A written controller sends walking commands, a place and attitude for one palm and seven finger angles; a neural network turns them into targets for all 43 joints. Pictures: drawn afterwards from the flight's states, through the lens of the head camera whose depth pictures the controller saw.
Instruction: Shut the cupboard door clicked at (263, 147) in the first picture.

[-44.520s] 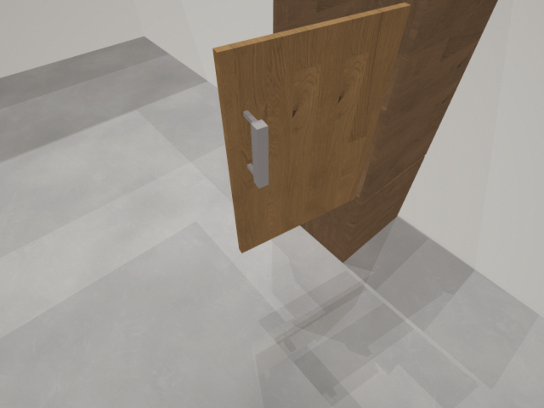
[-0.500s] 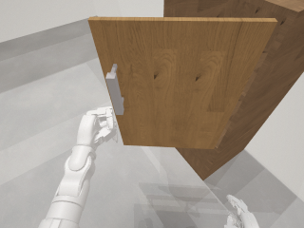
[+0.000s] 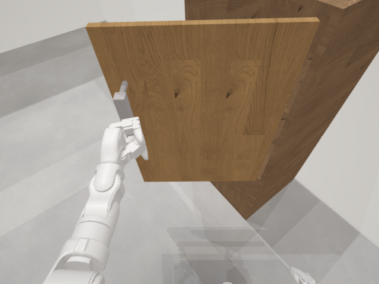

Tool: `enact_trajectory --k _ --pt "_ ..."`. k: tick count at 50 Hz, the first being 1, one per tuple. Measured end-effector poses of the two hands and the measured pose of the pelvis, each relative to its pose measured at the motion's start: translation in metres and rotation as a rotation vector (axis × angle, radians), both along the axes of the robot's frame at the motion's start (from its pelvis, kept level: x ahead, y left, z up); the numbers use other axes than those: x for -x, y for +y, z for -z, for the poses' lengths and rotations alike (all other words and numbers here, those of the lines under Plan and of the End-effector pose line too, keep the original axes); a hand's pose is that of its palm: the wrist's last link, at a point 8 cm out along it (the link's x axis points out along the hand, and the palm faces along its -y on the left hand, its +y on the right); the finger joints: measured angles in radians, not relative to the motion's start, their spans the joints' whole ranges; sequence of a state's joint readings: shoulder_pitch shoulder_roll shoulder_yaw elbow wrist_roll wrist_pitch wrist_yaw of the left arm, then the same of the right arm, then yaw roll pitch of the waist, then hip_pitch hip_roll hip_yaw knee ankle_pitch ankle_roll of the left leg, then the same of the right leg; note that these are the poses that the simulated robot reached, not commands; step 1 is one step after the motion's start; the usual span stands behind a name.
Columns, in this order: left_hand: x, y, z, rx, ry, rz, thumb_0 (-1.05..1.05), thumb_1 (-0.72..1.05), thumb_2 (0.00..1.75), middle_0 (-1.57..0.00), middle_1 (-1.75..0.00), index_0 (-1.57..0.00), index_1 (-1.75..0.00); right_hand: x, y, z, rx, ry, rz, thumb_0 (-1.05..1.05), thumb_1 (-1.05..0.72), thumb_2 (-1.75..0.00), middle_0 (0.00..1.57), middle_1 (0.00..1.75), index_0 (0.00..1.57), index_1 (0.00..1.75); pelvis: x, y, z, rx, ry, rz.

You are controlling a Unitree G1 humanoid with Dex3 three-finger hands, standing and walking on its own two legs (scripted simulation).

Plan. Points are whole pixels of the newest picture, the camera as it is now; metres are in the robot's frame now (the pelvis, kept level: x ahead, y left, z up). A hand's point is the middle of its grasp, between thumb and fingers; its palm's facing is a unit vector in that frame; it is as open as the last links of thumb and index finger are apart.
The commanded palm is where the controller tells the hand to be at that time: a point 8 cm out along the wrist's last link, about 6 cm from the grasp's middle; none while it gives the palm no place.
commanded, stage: bring the fist close to the handle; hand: left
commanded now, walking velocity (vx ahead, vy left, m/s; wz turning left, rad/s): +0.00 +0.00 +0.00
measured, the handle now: (129, 114) +0.48 +0.15 +0.08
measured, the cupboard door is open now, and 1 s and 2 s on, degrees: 53 42 34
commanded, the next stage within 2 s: push the door shut along its arc in 0.14 s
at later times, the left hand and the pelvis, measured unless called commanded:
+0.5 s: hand (141, 138) +0.41 +0.11 +0.08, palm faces -0.07 -1.00 -0.03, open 3.1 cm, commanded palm +0.40 +0.17 +0.08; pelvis -0.01 +0.00 +0.00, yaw +1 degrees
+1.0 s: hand (146, 116) +0.48 +0.11 +0.08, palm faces -0.19 -0.98 -0.02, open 3.1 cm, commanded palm +0.47 +0.15 +0.08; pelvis -0.02 +0.02 -0.02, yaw +1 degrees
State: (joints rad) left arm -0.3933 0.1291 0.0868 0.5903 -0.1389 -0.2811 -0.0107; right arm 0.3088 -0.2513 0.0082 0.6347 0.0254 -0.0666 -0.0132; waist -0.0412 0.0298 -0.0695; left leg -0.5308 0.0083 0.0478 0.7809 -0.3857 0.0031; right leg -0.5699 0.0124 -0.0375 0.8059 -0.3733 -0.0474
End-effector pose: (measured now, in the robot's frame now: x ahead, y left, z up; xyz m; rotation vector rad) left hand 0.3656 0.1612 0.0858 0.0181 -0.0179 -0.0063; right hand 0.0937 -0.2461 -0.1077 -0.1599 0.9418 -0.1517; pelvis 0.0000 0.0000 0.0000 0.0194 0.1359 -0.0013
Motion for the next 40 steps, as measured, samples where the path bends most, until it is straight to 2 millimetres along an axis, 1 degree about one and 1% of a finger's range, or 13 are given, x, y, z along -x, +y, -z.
enact_trajectory --k 6,17,20,24,27,30,40 --pt "0.005 0.001 0.001 0.0 -0.002 -0.008 0.02 0.9 0.9 -1.3 -1.5 -1.3 -1.5 0.001 -0.003 0.0 0.004 0.003 0.0 0.01 -0.91 -0.9 0.21 0.3 0.2 0.3 0.003 -0.002 -0.001 0.0 -0.006 -0.002" --pt "0.005 0.011 -0.003 -0.002 -0.01 0.007 0.02 0.9 0.9 -1.3 -1.5 -1.3 -1.5 -0.013 0.0 -0.006 0.008 -0.04 -0.017 0.01 -0.91 -0.9 0.21 0.3 0.2 0.3 0.005 -0.001 -0.001 0.003 -0.009 -0.009" --pt "-0.001 0.01 0.0 -0.01 0.006 0.03 0.02 0.9 0.9 -1.3 -1.5 -1.3 -1.5 -0.015 0.002 -0.005 0.016 -0.041 -0.025 0.01 -0.91 -0.9 0.21 0.3 0.2 0.3 0.007 0.0 0.0 0.006 -0.007 -0.018" --pt "-0.018 0.007 0.0 -0.011 0.019 0.058 0.02 0.9 0.9 -1.3 -1.5 -1.3 -1.5 -0.013 0.003 -0.003 0.027 -0.028 -0.024 0.01 -0.91 -0.9 0.21 0.3 0.2 0.3 0.011 0.002 0.003 0.01 0.006 -0.024" --pt "-0.031 0.008 -0.001 -0.009 0.019 0.071 0.02 0.9 0.9 -1.31 -1.5 -1.31 -1.5 -0.005 0.004 0.001 0.032 -0.007 -0.016 0.01 -0.91 -0.9 0.21 0.3 0.2 0.3 0.012 0.004 0.005 0.011 0.023 -0.023" --pt "-0.041 0.01 -0.001 -0.007 0.024 0.084 0.02 0.9 0.9 -1.32 -1.5 -1.32 -1.5 0.006 0.004 0.006 0.032 0.029 -0.007 0.01 -0.91 -0.9 0.21 0.3 0.2 0.3 0.012 0.007 0.007 0.012 0.039 -0.022" --pt "-0.075 0.013 -0.001 0.001 0.037 0.138 0.02 0.9 0.9 -1.31 -1.5 -1.33 -1.5 0.063 0.001 0.017 0.052 0.181 0.05 0.01 -0.91 -0.9 0.21 0.3 0.21 0.3 0.014 0.013 0.015 0.022 0.095 -0.021"
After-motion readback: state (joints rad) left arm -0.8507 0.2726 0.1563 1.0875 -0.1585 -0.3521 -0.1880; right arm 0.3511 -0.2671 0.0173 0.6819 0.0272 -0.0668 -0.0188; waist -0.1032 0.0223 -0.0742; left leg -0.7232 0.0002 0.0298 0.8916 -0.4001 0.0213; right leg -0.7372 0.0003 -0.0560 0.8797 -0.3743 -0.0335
